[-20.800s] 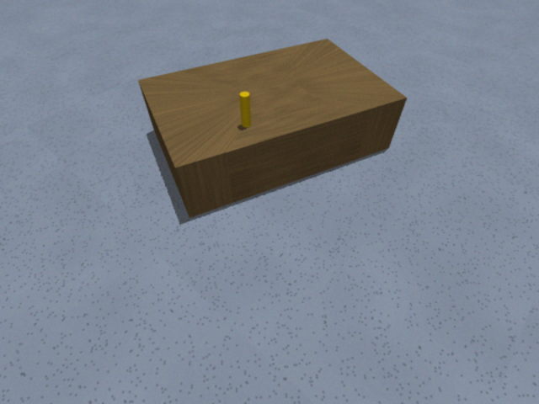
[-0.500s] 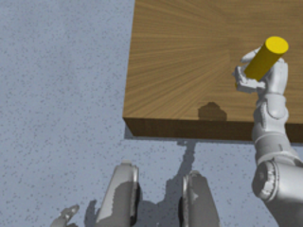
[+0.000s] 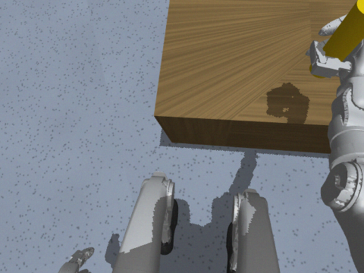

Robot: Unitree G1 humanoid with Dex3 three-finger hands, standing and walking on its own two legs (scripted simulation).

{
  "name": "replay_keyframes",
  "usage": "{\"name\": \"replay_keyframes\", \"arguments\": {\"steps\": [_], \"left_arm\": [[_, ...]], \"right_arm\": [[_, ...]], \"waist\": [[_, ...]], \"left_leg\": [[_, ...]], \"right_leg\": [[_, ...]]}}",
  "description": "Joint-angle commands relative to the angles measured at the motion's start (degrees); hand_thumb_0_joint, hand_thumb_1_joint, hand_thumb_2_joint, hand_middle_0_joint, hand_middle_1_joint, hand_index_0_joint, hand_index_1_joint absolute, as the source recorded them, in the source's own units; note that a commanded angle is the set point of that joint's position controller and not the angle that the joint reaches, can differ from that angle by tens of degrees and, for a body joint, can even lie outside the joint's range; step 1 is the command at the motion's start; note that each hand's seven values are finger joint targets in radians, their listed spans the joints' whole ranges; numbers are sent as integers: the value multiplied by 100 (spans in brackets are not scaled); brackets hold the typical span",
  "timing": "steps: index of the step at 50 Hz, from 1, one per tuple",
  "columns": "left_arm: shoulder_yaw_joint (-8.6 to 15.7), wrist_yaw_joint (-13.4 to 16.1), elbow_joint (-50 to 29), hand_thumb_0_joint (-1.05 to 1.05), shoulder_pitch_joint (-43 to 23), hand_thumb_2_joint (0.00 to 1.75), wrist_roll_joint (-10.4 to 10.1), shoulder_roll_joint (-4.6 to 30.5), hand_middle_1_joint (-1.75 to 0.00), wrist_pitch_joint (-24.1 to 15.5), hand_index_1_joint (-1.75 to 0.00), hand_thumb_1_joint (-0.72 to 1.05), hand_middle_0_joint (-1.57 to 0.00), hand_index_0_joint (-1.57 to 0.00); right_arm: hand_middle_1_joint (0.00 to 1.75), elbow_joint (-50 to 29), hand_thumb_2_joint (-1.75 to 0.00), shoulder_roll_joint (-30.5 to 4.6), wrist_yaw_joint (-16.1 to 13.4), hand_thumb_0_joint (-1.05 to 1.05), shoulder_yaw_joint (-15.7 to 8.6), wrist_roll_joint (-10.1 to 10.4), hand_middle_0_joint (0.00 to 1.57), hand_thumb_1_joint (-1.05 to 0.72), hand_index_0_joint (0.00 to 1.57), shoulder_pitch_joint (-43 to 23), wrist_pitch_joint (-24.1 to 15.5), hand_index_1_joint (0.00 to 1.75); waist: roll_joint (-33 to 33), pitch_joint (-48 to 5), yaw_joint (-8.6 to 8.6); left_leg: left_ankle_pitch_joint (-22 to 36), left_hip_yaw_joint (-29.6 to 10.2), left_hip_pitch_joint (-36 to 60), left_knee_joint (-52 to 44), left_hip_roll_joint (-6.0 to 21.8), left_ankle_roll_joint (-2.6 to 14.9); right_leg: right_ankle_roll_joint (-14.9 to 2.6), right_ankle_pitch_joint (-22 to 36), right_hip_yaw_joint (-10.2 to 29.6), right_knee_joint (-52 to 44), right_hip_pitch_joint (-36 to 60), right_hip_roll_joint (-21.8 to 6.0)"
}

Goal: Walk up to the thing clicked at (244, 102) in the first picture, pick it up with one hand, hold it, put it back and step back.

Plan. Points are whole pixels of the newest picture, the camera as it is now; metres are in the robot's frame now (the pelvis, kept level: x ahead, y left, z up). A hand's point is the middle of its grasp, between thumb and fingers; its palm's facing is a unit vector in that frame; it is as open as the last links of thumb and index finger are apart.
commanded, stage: crouch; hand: right
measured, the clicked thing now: (341, 43) +0.55 -0.22 +0.03
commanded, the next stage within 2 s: lower in 0.20 s
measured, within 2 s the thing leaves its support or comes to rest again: rests again in 1.36 s
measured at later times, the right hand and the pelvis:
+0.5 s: hand (312, 56) +0.57 -0.20 -0.04, palm faces +0.15 +0.99 -0.02, open 5.5 cm; pelvis -0.01 +0.00 -0.05, yaw +0 degrees
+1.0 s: hand (300, 67) +0.58 -0.20 -0.10, palm faces +0.16 +0.99 -0.02, open 5.5 cm; pelvis -0.02 +0.00 -0.11, yaw +0 degrees
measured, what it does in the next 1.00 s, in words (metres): lowers itself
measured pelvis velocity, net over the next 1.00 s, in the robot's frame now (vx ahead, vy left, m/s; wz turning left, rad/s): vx -0.02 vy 0.00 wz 0.00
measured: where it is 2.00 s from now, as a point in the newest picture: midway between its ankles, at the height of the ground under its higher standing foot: (200, 248)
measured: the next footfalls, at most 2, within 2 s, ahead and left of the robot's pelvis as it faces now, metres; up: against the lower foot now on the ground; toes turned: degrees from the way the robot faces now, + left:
none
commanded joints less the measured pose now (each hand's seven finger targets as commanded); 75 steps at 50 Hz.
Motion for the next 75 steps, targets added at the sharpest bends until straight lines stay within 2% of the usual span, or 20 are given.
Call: {"name": "replay_keyframes", "arguments": {"steps": [1, 4, 9, 11, 16, 20, 29, 32, 40, 45, 46, 51, 54, 57, 59, 67, 68, 71, 72, 75], "left_arm": [[387, 47, -210, 0, 1179, 90, 34, 1171, -31, -13, -31, 91, -21, -21], [302, 33, -193, 0, 1216, 91, 31, 1081, -31, 24, -31, 90, -21, -21], [327, 28, -217, 0, 1236, 90, 26, 1184, -31, 81, -31, 90, -21, -22], [304, 23, -212, 0, 1327, 90, 32, 1167, -31, 111, -31, 90, -21, -22], [299, 27, -226, 0, 1339, 90, 16, 1216, -31, 141, -31, 90, -21, -21], [301, 8, -184, 0, 1387, 90, 36, 1311, -31, 163, -31, 90, -21, -21], [227, -60, -288, 0, 1531, 90, 81, 1406, -31, 253, -31, 90, -21, -21], [232, -54, -239, 0, 1566, 90, 91, 1420, -31, 295, -31, 90, -21, -21], [228, -39, -131, 0, 1621, 90, 114, 1581, -31, 338, -31, 90, -21, -21], [183, -54, -143, 0, 1620, 90, 122, 1608, -31, 373, -31, 89, -21, -21], [102, -67, -181, 0, 1538, 90, 126, 1498, -31, 392, -31, 90, -21, -22], [54, -99, -265, 0, 1498, 90, 150, 1544, -30, 456, -31, 89, -21, -21], [140, -93, -244, 0, 1551, 90, 192, 1703, -30, 472, -31, 89, -21, -21], [5, -95, -284, 0, 1514, 90, 186, 1593, -30, 494, -31, 88, -21, -21], [47, -86, -235, 0, 1573, 91, 198, 1655, -30, 496, -31, 88, -21, -21], [-52, -93, -235, 0, 1549, 91, 246, 1649, -30, 522, -31, 88, -21, -20], [-12, -95, -188, 0, 1590, 90, 242, 1686, -30, 537, -31, 88, -21, -21], [-76, -97, -203, 0, 1595, 91, 244, 1668, -30, 545, -31, 88, -21, -20], [-89, -96, -270, 0, 1558, 91, 237, 1654, -30, 537, -31, 88, -21, -21], [-82, -119, -258, 0, 1630, 91, 247, 1692, -30, 565, -31, 88, -21, -20]], "right_arm": [[151, -1409, -142, -1618, -74, 0, -163, 44, 145, -66, 146, -2786, -449, 151], [149, -1356, -140, -1525, -102, 0, -143, 41, 143, -63, 144, -2920, -408, 149], [149, -1364, -140, -1731, -161, 0, -175, -62, 143, -64, 144, -3088, -325, 149], [150, -1350, -141, -1630, -164, 0, -101, -74, 144, -63, 145, -3248, -286, 150], [150, -1382, -141, -1748, -162, 0, -100, -82, 143, -63, 145, -3505, -204, 150], [149, -733, -140, -1685, -138, 0, -105, -126, 142, -62, 144, -3058, -154, 149], [149, -1271, -140, -2154, -142, 0, -309, -156, 141, -61, 143, -3648, -368, 149], [148, -1375, -139, -2095, -154, 0, -194, -197, 141, -63, 142, -3838, -351, 148], [151, -1145, -142, -2088, -154, 0, -164, -205, 144, -64, 145, -3788, -214, 151], [150, -898, -141, -2167, -138, 0, -248, -234, 143, -63, 145, -3534, -140, 151], [149, -1097, -140, -2173, -151, 0, -200, -241, 143, -62, 144, -3871, -164, 149], [145, -879, -136, -2191, -210, 0, -174, -319, 140, -60, 142, -3814, -140, 145], [145, -1071, -136, -2291, -233, 0, -143, -378, 139, -60, 141, -3900, -118, 145], [143, -1148, -134, -2156, -233, 0, -67, -334, 139, -58, 141, -4046, -119, 144], [144, -1364, -135, -2363, -255, 0, -114, -351, 140, -59, 141, -4168, -100, 144], [144, -1252, -134, -2234, -351, 0, 19, -423, 142, -60, 143, -4173, -51, 144], [145, -1155, -135, -2322, -369, 0, -25, -441, 141, -60, 142, -4052, -22, 145], [143, -944, -133, -2145, -345, 0, 27, -402, 139, -56, 141, -3976, 23, 143], [144, -1262, -133, -2295, -348, 0, -39, -390, 139, -54, 141, -4166, -16, 144], [145, -1170, -134, -2331, -367, 0, -70, -420, 141, -57, 143, -4040, 27, 145]], "waist": [[-1265, -4148, 22], [-1178, -4099, 101], [-1308, -4091, 112], [-1226, -4152, 255], [-1307, -4017, 272], [-1162, -3547, 334], [-1505, -4336, 299], [-1624, -4415, 359], [-1428, -4180, 544], [-1293, -3981, 521], [-1337, -3994, 492], [-1437, -3783, 553], [-1646, -4022, 584], [-1603, -3981, 662], [-1754, -4257, 602], [-1887, -3814, 727], [-1876, -3865, 650], [-1722, -3599, 785], [-1734, -3736, 710], [-1820, -3787, 751]], "left_leg": [[1313, 62, 2644, -611, -125, 407], [1338, 62, 2566, -527, -107, 384], [1112, 105, 2190, -353, -96, 385], [1144, 128, 2217, -342, -89, 380], [921, 125, 1989, -264, -81, 374], [893, 167, 1577, -8, -67, 371], [1143, 135, 1654, 490, -16, 370], [1134, 161, 1491, 606, -14, 381], [1054, 186, 1449, 778, 7, 326], [1081, 194, 1454, 920, 7, 315], [982, 186, 1311, 946, -11, 318], [783, 267, 1020, 1072, -20, 315], [778, 276, 1073, 1137, -15, 311], [898, 319, 973, 1230, -12, 318], [945, 298, 998, 1259, -20, 325], [873, 425, 557, 1438, -28, 341], [807, 401, 647, 1419, -31, 348], [796, 435, 643, 1424, -24, 324], [798, 420, 638, 1428, -24, 328], [902, 455, 649, 1505, -32, 336]], "right_leg": [[-86, 1800, -79, -1237, 2134, 6], [-105, 1768, -95, -1114, 1955, 14], [-87, 1615, -41, -1053, 1956, 15], [-92, 1622, -25, -1004, 1905, 27], [-114, 1359, -50, -914, 1666, 38], [-117, 1334, -47, -649, 1209, 36], [-96, 1578, -146, -174, 1037, 97], [-71, 1618, -119, -119, 1149, 90], [-120, 1375, -196, 275, 603, 109], [-136, 1360, -234, 443, 211, 112], [-143, 1285, -233, 458, 164, 106], [-132, 1132, -176, 479, 136, 111], [-125, 1104, -178, 542, 231, 110], [-106, 1249, -153, 588, 287, 109], [-102, 1324, -164, 663, 403, 101], [-64, 1312, -42, 670, 371, 102], [-75, 1241, -67, 680, 292, 104], [-92, 1175, -69, 725, 68, 114], [-101, 1183, -73, 743, 115, 108], [-77, 1339, -45, 762, 159, 110]]}}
